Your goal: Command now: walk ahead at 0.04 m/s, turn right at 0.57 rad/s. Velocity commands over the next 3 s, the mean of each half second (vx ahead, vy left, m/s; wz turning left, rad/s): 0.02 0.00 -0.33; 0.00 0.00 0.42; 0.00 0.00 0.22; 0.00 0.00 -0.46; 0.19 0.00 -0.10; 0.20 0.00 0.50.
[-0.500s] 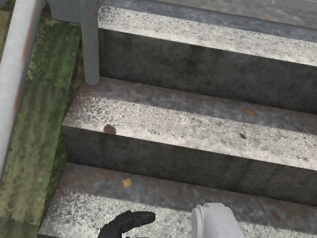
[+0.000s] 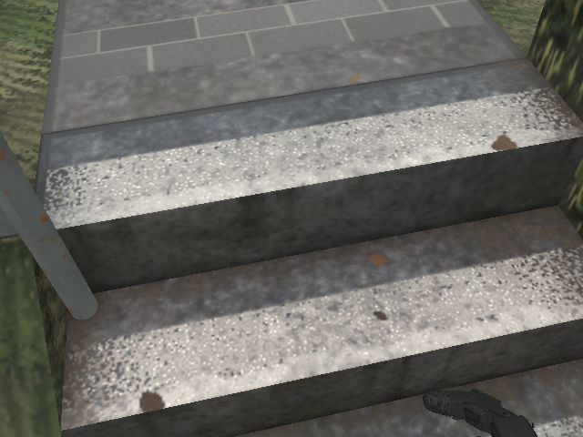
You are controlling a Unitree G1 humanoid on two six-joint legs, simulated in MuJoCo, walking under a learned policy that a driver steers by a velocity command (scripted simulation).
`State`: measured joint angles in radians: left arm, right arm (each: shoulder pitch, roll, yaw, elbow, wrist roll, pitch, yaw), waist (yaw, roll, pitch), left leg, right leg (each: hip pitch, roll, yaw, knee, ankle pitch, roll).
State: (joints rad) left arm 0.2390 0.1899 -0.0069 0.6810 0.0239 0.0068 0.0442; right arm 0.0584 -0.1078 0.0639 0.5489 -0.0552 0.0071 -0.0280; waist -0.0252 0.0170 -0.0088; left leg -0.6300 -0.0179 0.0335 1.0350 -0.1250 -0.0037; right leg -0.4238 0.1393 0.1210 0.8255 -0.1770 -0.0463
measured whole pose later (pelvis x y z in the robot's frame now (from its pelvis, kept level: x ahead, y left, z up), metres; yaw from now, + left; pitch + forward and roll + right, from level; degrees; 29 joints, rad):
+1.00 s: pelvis +0.01 +0.01 -0.03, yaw +9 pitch +1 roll -1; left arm 0.10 0.26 0.04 0.67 0.00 0.03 0.01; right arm 0.20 -0.18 -0.01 0.61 -0.06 0.07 -0.01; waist -0.02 -0.08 -0.01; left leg -0.43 -0.02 -0.01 0.82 -0.44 0.03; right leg -0.57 -0.12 -0.02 1.29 -0.46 0.13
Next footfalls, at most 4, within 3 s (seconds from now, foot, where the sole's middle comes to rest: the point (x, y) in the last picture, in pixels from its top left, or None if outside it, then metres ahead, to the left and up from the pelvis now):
0.02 left None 0.08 0.11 -0.77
0.40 right None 0.08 -0.16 -0.77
0.92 left None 0.04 0.12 -0.77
1.38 right None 0.12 -0.14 -0.77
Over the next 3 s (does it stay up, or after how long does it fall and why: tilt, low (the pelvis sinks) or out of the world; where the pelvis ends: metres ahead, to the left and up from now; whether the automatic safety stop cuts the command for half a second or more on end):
stays up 0.24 0.00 0.17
